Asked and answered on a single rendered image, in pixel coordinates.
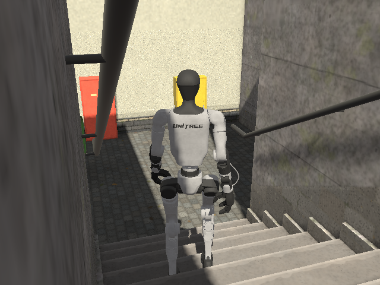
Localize stairs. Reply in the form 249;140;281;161
99;218;380;285

